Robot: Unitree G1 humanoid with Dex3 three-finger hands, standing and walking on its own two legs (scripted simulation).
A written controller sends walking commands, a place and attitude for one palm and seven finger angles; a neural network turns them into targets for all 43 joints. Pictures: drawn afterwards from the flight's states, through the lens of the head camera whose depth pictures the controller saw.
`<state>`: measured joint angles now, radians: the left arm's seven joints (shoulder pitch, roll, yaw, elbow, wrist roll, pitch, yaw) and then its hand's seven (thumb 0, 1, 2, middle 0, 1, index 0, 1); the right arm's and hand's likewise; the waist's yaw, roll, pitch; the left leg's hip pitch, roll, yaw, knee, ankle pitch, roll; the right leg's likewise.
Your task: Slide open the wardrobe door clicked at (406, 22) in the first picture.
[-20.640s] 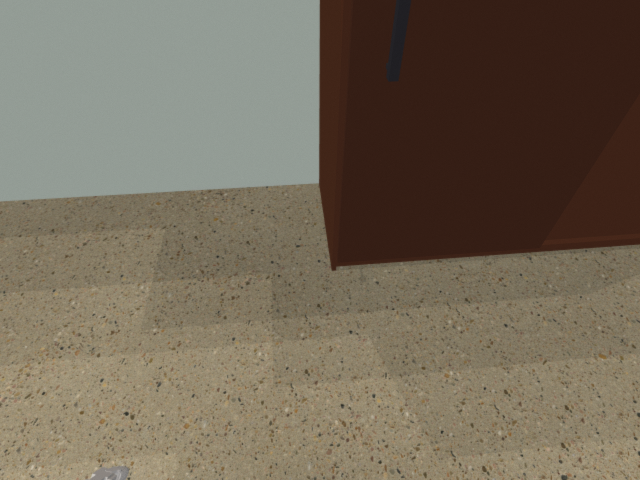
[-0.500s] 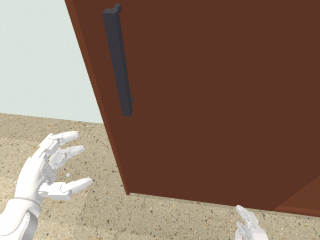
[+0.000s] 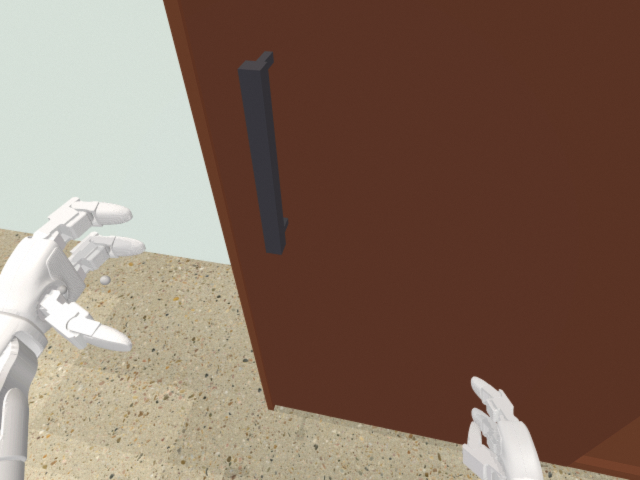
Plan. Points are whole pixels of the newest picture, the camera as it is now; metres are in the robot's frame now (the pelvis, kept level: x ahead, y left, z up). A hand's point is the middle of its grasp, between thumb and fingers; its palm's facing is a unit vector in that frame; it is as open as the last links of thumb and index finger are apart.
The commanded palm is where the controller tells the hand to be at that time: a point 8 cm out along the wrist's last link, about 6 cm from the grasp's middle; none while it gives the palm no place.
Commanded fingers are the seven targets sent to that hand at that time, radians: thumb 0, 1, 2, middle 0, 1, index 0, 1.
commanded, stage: raise the hand with hooked fingers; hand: left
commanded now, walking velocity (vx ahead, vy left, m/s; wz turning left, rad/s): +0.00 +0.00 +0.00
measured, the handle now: (271, 164) +0.46 +0.13 +0.19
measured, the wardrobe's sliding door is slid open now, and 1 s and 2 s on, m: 0.00 0.00 0.00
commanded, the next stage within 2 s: move the hooked fingers beside the handle in 0.72 s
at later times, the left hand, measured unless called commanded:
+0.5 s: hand (105, 240) +0.28 +0.26 +0.20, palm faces +0.01 -0.99 -0.11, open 14.0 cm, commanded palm +0.24 +0.31 +0.22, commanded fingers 0.00 -0.50 0.30 -0.30 -1.20 -0.30 -1.20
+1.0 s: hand (109, 234) +0.29 +0.26 +0.20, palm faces +0.02 -0.99 -0.11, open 14.0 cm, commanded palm +0.26 +0.30 +0.22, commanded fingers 0.00 -0.50 0.30 -0.30 -1.20 -0.30 -1.20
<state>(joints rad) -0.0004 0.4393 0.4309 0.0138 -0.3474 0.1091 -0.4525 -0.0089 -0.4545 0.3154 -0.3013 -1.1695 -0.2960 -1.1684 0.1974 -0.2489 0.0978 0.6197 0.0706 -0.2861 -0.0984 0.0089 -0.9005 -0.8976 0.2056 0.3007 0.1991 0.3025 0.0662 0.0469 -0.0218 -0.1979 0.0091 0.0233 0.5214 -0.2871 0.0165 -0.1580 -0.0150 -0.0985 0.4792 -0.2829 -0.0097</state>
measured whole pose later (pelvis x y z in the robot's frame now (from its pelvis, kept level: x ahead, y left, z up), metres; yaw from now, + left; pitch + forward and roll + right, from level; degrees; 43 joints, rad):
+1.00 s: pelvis +0.00 -0.01 +0.00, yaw +0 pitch -2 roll +0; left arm -0.19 0.50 0.47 0.14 -0.33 0.22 -0.50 -0.01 -0.50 0.30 -0.31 -1.20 -0.30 -1.20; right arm 0.20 -0.28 0.09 0.63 0.09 -0.24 -0.10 0.01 -0.90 -0.90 0.21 0.30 0.20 0.30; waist 0.06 0.06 -0.03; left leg -0.19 0.01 0.02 0.49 -0.28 0.00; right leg -0.16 -0.01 -0.10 0.48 -0.29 -0.02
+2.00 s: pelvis +0.00 -0.02 +0.00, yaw +0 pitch -1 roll +0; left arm -0.42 0.45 0.36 0.37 -0.27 0.19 -0.37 -0.01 -0.50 0.30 -0.30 -1.20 -0.30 -1.20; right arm 0.23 -0.29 0.07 0.64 0.10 -0.17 -0.12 0.01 -0.90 -0.90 0.20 0.30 0.20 0.30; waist 0.01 0.05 -0.03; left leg -0.21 0.01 0.02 0.49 -0.27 0.00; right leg -0.20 -0.01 -0.10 0.51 -0.30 -0.03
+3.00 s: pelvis +0.01 -0.01 +0.00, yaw -1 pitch +0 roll +0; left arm -0.51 0.40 0.31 0.46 -0.24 0.17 -0.30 -0.01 -0.50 0.30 -0.30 -1.20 -0.30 -1.20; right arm 0.23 -0.27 0.07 0.64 0.09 -0.11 -0.11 0.01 -0.90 -0.90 0.20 0.30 0.20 0.30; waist -0.01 0.05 -0.04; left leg -0.20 0.01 0.04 0.46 -0.27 0.01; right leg -0.19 -0.01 -0.08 0.47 -0.29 -0.02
